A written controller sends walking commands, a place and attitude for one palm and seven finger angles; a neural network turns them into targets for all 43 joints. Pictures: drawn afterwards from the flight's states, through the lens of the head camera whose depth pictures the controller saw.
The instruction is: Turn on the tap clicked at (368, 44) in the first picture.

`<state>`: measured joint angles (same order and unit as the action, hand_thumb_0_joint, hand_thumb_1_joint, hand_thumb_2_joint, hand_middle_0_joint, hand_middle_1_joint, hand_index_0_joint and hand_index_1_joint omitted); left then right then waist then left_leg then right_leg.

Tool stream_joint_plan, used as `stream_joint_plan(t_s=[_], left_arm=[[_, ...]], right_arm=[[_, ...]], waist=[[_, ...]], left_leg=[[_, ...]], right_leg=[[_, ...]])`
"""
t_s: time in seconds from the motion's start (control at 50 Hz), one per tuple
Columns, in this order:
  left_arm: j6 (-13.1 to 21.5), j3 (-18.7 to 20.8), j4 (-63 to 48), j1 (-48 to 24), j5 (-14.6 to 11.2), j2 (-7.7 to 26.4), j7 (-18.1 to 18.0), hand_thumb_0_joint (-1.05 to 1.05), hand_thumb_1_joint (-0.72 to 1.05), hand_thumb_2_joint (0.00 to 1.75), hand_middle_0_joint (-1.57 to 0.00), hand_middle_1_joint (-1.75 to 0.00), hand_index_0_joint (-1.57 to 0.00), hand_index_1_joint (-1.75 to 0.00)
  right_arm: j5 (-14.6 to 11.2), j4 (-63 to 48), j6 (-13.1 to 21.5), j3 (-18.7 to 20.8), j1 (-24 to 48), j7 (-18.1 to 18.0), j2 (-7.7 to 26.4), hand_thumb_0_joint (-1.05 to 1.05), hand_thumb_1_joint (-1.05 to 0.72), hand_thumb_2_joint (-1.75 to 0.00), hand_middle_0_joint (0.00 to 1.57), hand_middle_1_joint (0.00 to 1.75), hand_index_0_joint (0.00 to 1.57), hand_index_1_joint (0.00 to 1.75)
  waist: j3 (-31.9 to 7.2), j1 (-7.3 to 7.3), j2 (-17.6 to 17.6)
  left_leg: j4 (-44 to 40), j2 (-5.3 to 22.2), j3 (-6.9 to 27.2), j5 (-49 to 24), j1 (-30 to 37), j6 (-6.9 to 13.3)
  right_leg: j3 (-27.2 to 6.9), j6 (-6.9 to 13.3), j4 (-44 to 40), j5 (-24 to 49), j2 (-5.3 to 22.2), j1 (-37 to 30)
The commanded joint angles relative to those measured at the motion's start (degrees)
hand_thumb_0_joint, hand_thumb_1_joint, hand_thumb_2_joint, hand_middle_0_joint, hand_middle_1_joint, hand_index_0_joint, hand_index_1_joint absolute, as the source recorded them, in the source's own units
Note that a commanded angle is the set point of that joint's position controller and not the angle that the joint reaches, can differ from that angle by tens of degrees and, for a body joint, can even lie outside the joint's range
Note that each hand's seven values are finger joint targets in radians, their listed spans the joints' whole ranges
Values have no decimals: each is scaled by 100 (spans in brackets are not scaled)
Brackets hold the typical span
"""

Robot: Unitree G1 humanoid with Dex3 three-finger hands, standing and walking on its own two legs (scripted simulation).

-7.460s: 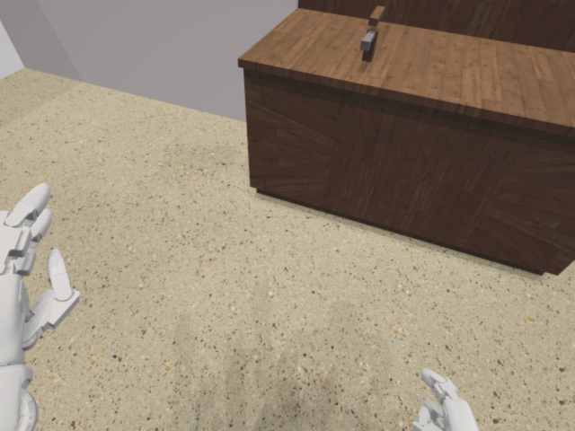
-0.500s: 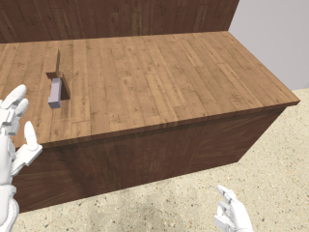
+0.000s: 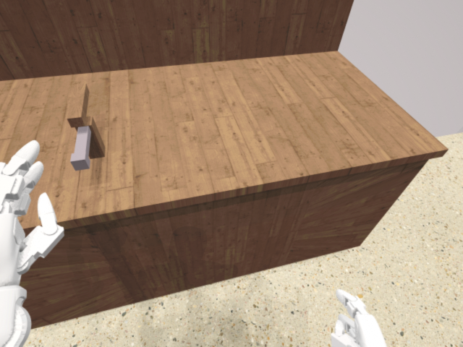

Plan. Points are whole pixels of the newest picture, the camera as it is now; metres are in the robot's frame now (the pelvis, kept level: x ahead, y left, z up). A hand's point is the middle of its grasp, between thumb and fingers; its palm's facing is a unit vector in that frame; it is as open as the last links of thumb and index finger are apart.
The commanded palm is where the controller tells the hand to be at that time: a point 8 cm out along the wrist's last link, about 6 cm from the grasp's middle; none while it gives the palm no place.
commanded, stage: look again from close up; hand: left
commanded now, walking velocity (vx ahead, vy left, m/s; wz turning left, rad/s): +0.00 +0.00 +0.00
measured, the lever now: (80, 161) +0.44 +0.37 +0.04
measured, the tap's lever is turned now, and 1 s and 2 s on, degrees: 0 0 0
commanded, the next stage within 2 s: turn the palm inward beside the body in 0.04 s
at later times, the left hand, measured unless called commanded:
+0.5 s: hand (80, 253) +0.19 +0.22 +0.14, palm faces +0.44 -0.85 -0.28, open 7.4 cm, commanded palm +0.15 +0.26 +0.16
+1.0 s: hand (90, 265) +0.19 +0.21 +0.13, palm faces +0.51 -0.83 -0.22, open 7.4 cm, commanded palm +0.14 +0.24 +0.14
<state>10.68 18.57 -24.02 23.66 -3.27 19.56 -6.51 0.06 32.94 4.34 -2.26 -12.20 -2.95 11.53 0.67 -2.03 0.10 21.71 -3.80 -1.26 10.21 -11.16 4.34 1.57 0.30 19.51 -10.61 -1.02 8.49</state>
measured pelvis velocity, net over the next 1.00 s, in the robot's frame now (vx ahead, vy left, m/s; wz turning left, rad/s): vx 0.00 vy -0.07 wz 0.04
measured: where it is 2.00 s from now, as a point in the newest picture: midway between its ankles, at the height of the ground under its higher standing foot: outside the picture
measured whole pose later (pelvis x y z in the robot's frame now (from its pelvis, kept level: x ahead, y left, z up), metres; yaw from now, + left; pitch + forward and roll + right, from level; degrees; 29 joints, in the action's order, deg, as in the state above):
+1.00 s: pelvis +0.00 -0.07 -0.02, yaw +2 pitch +0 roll +1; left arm 3.4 20.1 -18.8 23.2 -11.4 16.9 -4.9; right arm 0.1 40.4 14.1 -1.8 -11.3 -4.7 14.4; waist -2.9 -4.4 1.9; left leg 37.3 -1.3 1.9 17.8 -19.2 -0.4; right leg 5.0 5.6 37.5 -20.5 -3.6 17.0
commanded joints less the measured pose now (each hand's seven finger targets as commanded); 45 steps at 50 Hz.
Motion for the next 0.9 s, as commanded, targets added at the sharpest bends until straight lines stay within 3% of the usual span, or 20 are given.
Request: stream_joint_plan(t_s=[0.0, 0.1, 0.12, 0.14, 0.16, 0.18, 0.2, 0.22, 0.26, 0.3, 0.32, 0.38, 0.42, 0.44, 0.5, 0.6, 0.7, 0.72, 0.8, 0.88], left_arm=[[380, 564, -1119, -402, -4, 953, -111, 0, 90, 90, -20, -30, -20, -30], [391, 565, -1098, -471, 3, 974, -114, 0, 90, 90, -20, -30, -20, -30], [1288, 1896, -3273, -5767, 267, 5581, -291, 0, 90, 90, -20, -30, -20, -30], [165, 1831, 517, -4182, 828, 2547, 99, 0, 90, 90, -20, -30, -20, -30], [-255, 763, 675, -2379, -75, 1049, 284, 0, 90, 90, -20, -30, -20, -30], [-298, 666, -383, -2533, -587, 713, 479, 0, 90, 90, -20, -30, -20, -30], [-566, 908, 260, -1737, -805, 956, 644, 0, 90, 90, -20, -30, -20, -30], [-804, 758, 543, -990, -883, 756, 792, 0, 90, 90, -20, -30, -20, -30], [-1027, 266, 102, -1248, -486, 767, 805, 0, 90, 90, -20, -30, -20, -30], [-1015, 352, -316, -1002, -268, 906, 642, 0, 90, 90, -20, -30, -20, -30], [-874, 907, -593, -1112, -269, 1489, 467, 0, 90, 90, -20, -30, -20, -30], [-339, 1232, -523, -1163, -392, 1338, 118, 0, 90, 90, -20, -30, -20, -30], [95, 1461, -1016, -1671, -395, 1731, -88, 0, 90, 90, -20, -30, -20, -30], [170, 1218, -965, -1682, -367, 1494, -167, 0, 90, 90, -20, -30, -20, -30], [168, 809, -465, -1558, -300, 1194, -184, 0, 90, 90, -20, -30, -20, -30], [-298, 389, -220, -1964, -433, 1113, 142, 0, 90, 90, -20, -30, -20, -30], [-425, 676, -310, -1550, -568, 1116, 102, 0, 90, 90, -20, -30, -20, -30], [-394, 899, -368, -1428, -576, 1298, 50, 0, 90, 90, -20, -30, -20, -30], [-325, 992, -498, -686, -724, 1111, 58, 0, 90, 90, -20, -30, -20, -30], [-333, 875, -617, -573, -796, 918, 82, 0, 90, 90, -20, -30, -20, -30]], right_arm=[[6, -929, 278, 314, 593, -59, 719, 0, -90, -90, 20, 30, 20, 30], [5, -902, 274, 320, 572, -66, 710, 0, -90, -90, 20, 30, 20, 30], [-375, -1997, 284, -1034, -322, -387, 1032, 0, -90, -90, 20, 30, 20, 30], [405, -395, 426, 301, 256, -195, 608, 0, -90, -90, 20, 30, 20, 30], [241, -341, 425, 357, 29, 60, 785, 0, -90, -90, 20, 30, 20, 30], [287, -557, 598, 377, 304, 133, 988, 0, -90, -90, 20, 30, 20, 30], [176, -320, 633, 394, 416, 68, 1021, 0, -90, -90, 20, 30, 20, 30], [109, -401, 669, 291, 623, 111, 1019, 0, -90, -90, 20, 30, 20, 30], [21, -502, 658, 159, 1016, 161, 1010, 0, -90, -90, 20, 30, 20, 30], [27, -614, 621, 161, 1129, 152, 985, 0, -90, -90, 20, 30, 20, 30], [47, -604, 620, 197, 1166, 104, 1020, 0, -90, -90, 20, 30, 20, 30], [163, -511, 652, 219, 1141, 45, 831, 0, -90, -90, 20, 30, 20, 30], [202, -438, 721, 230, 1115, 24, 804, 0, -90, -90, 20, 30, 20, 30], [208, -432, 748, 216, 1181, 7, 747, 0, -90, -90, 20, 30, 20, 30], [174, -209, 890, 236, 1019, -60, 810, 0, -90, -90, 20, 30, 20, 30], [96, -86, 1024, 211, 1147, -286, 850, 0, -90, -90, 20, 30, 20, 30], [68, -21, 1122, 248, 1194, -313, 792, 0, -90, -90, 20, 30, 20, 30], [41, -24, 1152, 258, 1122, -285, 798, 0, -90, -90, 20, 30, 20, 30], [30, -91, 1184, 252, 939, -212, 805, 0, -90, -90, 20, 30, 20, 30], [17, -139, 1248, 241, 844, -201, 811, 0, -90, -90, 20, 30, 20, 30]], waist=[[-625, 29, 206], [-557, 51, 165], [578, 521, 1289], [-1823, -269, 1613], [-1729, 174, 852], [-1975, -67, 412], [-1790, -321, 574], [-1276, -389, 635], [-284, -243, 242], [-31, -224, 125], [-179, -252, 174], [-525, -248, -79], [-758, -248, 389], [-764, -258, 672], [-426, -81, 707], [-166, 0, 188], [-640, -199, -19], [-746, -233, 4], [-956, -308, -224], [-816, -263, 151]], left_leg=[[-498, 615, 630, -325, -69, -507], [-514, 538, 589, -36, -96, -440], [-98, 577, 798, 1037, -2137, -151], [-46, 640, 517, -2424, 823, -504], [-11, 823, 626, -3062, 1624, -1091], [-4, 765, 619, -2735, 1904, -1008], [-27, 678, 445, -2109, 1738, -861], [-76, 594, 348, -1614, 1247, -832], [-213, 510, 300, -535, 368, -502], [-240, 446, 331, 137, 19, -378], [-166, 406, 272, 176, 32, -372], [198, 317, 233, 328, -167, -332], [428, 275, 213, 331, -143, -311], [501, 248, 194, 435, -216, -294], [695, 209, 215, 674, -393, -237], [1002, 213, 310, 1088, -723, -245], [1293, 291, 436, 727, -936, -350], [1321, 285, 443, 587, -940, -353], [1312, 232, 373, -74, -977, -300], [1287, 197, 316, -301, -871, -270]], right_leg=[[-305, 26, -231, 506, 190, -315], [-346, 17, -430, 324, 192, -251], [-455, -299, 221, -301, -139, -424], [-227, 223, 639, 874, -67, -417], [342, 278, 734, 36, -319, 523], [250, 206, 583, 12, -295, 521], [204, 227, 504, 158, -248, 270], [258, 280, 361, 395, -247, 72], [362, 235, 357, 251, -166, 216], [326, 204, 373, -203, -151, 362], [259, 207, 379, -244, -182, 292], [127, 139, 511, -667, -178, 511], [-26, 121, 550, -718, -153, 590], [-96, 135, 566, -818, -93, 603], [-264, 98, 463, -1026, -12, 898], [-916, -74, 19, -1948, 377, 872], [-1258, -231, 298, -817, 690, 454], [-1204, -242, 431, -422, 656, 393], [-824, -291, 963, 1267, 477, 178], [-503, -214, 1104, 1507, 325, 421]])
